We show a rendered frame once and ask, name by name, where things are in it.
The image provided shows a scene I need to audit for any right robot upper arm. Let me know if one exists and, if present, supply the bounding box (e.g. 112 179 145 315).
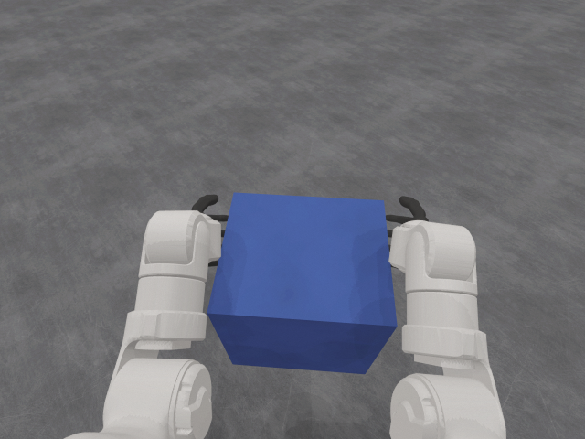
389 373 505 439

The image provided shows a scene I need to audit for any right robot forearm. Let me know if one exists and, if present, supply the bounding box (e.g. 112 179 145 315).
388 220 506 439

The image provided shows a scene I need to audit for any left robot hand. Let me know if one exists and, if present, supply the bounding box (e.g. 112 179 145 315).
192 195 229 267

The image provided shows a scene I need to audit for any left robot forearm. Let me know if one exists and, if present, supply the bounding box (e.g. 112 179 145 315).
103 210 221 426

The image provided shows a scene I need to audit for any right robot hand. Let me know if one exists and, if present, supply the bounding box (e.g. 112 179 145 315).
386 196 429 269

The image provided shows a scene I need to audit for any carton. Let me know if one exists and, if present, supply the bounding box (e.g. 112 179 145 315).
207 192 398 374

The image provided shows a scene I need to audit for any left robot upper arm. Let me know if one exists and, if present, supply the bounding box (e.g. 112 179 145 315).
64 358 212 439

